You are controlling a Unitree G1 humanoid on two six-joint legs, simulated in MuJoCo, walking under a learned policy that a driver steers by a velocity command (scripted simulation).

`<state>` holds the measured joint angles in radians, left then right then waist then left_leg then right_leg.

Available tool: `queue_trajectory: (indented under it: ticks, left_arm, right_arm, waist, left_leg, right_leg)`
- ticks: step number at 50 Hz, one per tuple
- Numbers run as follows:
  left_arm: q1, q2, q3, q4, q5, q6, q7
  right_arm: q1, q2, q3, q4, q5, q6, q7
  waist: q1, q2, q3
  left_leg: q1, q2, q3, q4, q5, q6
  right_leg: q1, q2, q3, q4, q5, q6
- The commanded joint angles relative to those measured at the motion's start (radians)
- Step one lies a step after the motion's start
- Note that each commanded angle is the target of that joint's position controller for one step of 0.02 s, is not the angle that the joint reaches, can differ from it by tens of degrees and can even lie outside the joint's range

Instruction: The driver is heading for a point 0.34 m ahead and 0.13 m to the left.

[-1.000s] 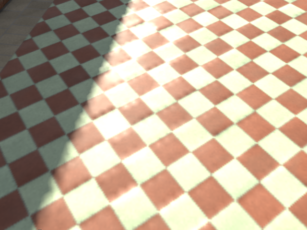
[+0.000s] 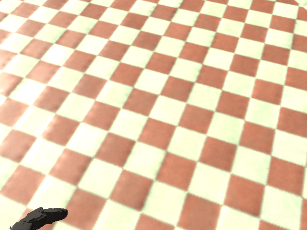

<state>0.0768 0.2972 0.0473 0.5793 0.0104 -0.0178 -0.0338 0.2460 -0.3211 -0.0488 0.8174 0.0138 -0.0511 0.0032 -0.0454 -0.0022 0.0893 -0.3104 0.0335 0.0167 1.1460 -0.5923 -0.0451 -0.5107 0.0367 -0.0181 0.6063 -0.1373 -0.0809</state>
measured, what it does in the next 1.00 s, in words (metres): walks ahead, turning left: left foot, then right foot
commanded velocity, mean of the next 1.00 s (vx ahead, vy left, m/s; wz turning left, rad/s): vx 0.04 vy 0.00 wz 0.40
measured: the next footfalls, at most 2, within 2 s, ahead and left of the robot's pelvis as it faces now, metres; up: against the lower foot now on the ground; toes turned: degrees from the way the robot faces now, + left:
left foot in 0.42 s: +0.08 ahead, +0.15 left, +0.00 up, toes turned +13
right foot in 0.90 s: +0.19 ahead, -0.05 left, +0.00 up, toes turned +33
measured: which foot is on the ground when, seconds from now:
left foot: up 0.00-0.40, down 0.42-0.90, up 0.92-1.00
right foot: down 0.00-0.42, up 0.44-0.88, down 0.90-1.00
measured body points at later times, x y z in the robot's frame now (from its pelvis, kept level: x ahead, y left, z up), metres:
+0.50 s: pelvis +0.07 +0.05 +0.02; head +0.10 +0.08 +0.46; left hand +0.17 +0.36 -0.10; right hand +0.23 -0.22 -0.08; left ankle +0.04 +0.14 -0.72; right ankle +0.09 -0.08 -0.67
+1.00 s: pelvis +0.10 +0.02 +0.02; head +0.14 +0.03 +0.47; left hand +0.08 +0.35 -0.07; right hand +0.38 -0.16 -0.08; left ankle +0.01 +0.12 -0.66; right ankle +0.16 -0.07 -0.72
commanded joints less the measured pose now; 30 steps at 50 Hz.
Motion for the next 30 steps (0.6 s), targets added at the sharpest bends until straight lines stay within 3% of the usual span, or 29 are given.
queue_trajectory:
  ticks: [1,4,6,9,12,17,19,20,21,22,23,24,25,26,27,30]
  left_arm:
    - [0.119,0.071,0.015,-0.014,-0.008,-0.013,0.007]
    - [0.031,0.071,0.015,0.022,0.030,-0.031,0.009]
    - [0.001,0.070,0.018,0.045,0.033,-0.040,0.016]
    - [0.017,0.118,0.037,0.077,0.022,-0.024,0.040]
    - [0.027,0.122,0.043,0.100,0.011,0.001,0.057]
    - [0.020,0.126,0.051,0.124,-0.002,0.026,0.066]
    - [-0.001,0.136,0.056,0.130,-0.020,0.038,0.070]
    - [0.022,0.128,0.058,0.145,-0.033,0.043,0.071]
    - [0.061,0.093,0.053,0.153,-0.025,0.042,0.070]
    - [0.034,0.046,0.039,0.109,0.024,0.035,0.063]
    - [-0.074,0.074,0.047,0.084,0.020,0.028,0.068]
    - [-0.074,0.095,0.056,0.090,-0.002,0.029,0.068]
    - [-0.043,0.097,0.060,0.110,-0.011,0.033,0.073]
    - [-0.027,0.105,0.065,0.127,-0.006,0.036,0.080]
    - [-0.025,0.108,0.068,0.129,-0.003,0.037,0.083]
    - [-0.021,0.083,0.062,0.129,-0.015,0.027,0.081]
  right_arm:
    - [0.005,-0.104,-0.012,-0.051,0.009,0.014,-0.008]
    - [0.100,-0.071,-0.011,-0.007,-0.001,0.056,-0.028]
    - [0.092,-0.053,-0.007,-0.001,-0.009,0.063,-0.039]
    - [0.010,-0.080,-0.016,-0.031,-0.005,0.076,-0.043]
    - [-0.053,-0.089,-0.026,-0.065,-0.001,0.091,-0.042]
    - [-0.058,-0.061,-0.030,-0.082,0.000,0.090,-0.018]
    - [-0.005,-0.055,-0.034,-0.068,0.001,0.086,-0.003]
    - [0.022,-0.072,-0.040,-0.061,-0.004,0.084,0.001]
    - [0.031,-0.147,-0.061,-0.068,-0.009,0.083,-0.004]
    - [0.023,-0.260,-0.084,-0.092,-0.008,0.085,-0.022]
    - [0.059,-0.232,-0.077,-0.102,-0.044,0.069,-0.014]
    - [0.029,-0.211,-0.072,-0.105,-0.048,0.050,-0.011]
    - [-0.029,-0.192,-0.072,-0.113,-0.028,0.039,-0.015]
    - [-0.063,-0.160,-0.063,-0.123,-0.007,0.038,-0.019]
    - [-0.077,-0.147,-0.058,-0.127,0.003,0.041,-0.027]
    - [-0.053,-0.145,-0.058,-0.130,-0.001,0.053,-0.040]
  waist:
    - [0.076,-0.015,-0.287]
    - [-0.007,-0.079,-0.226]
    - [-0.009,-0.087,-0.219]
    - [0.032,-0.096,-0.196]
    - [0.056,-0.095,-0.139]
    - [0.053,-0.094,-0.147]
    - [0.014,-0.101,-0.170]
    - [0.001,-0.085,-0.169]
    - [0.022,0.057,-0.155]
    - [0.054,0.336,-0.131]
    - [-0.032,0.253,-0.175]
    - [-0.009,0.162,-0.175]
    - [0.023,0.120,-0.167]
    - [0.033,0.101,-0.167]
    - [0.044,0.110,-0.171]
    - [0.042,0.116,-0.195]
  left_leg:
    - [-0.296,0.082,-0.090,0.070,0.056,-0.008]
    - [-0.041,0.074,-0.073,-0.082,0.165,-0.037]
    - [0.000,0.071,-0.072,-0.209,0.215,-0.043]
    - [-0.043,0.068,-0.055,-0.262,0.270,-0.032]
    - [-0.120,0.073,-0.049,-0.263,0.228,-0.020]
    - [-0.091,0.045,0.004,-0.384,0.191,0.006]
    - [0.006,0.008,0.051,-0.559,0.302,0.035]
    - [0.070,-0.004,0.036,-0.677,0.413,0.066]
    - [0.152,0.089,-0.128,-0.789,0.625,0.122]
    - [0.282,0.312,-0.447,-0.776,1.024,0.279]
    - [0.260,0.358,-0.505,-0.800,1.019,0.395]
    - [0.263,0.306,-0.427,-0.798,0.974,0.367]
    - [0.272,0.254,-0.365,-0.783,0.936,0.312]
    - [0.276,0.231,-0.338,-0.779,0.924,0.278]
    - [0.261,0.214,-0.321,-0.776,0.952,0.269]
    - [0.292,0.181,-0.309,-0.770,0.970,0.268]
  right_leg:
    - [0.476,-0.313,0.327,-0.201,0.492,-0.204]
    - [0.189,-0.262,0.167,-0.298,0.469,-0.183]
    - [0.172,-0.252,0.105,-0.312,0.437,-0.172]
    - [0.218,-0.287,0.113,-0.349,0.213,-0.178]
    - [0.260,-0.324,0.143,-0.382,0.000,-0.181]
    - [0.363,-0.346,0.099,-0.312,0.147,-0.165]
    - [0.376,-0.326,0.046,-0.228,0.234,-0.122]
    - [0.353,-0.294,0.009,-0.162,0.188,-0.069]
    - [0.250,-0.213,-0.080,0.008,0.042,0.025]
    - [-0.051,-0.043,-0.145,0.251,-0.409,0.135]
    - [-0.131,0.002,0.006,0.434,-0.541,0.143]
    - [-0.150,-0.023,0.062,0.512,-0.478,0.132]
    - [-0.169,-0.037,0.077,0.516,-0.396,0.129]
    - [-0.174,-0.047,0.086,0.502,-0.349,0.134]
    - [-0.147,-0.045,0.088,0.506,-0.305,0.143]
    - [-0.119,-0.022,0.084,0.437,-0.232,0.162]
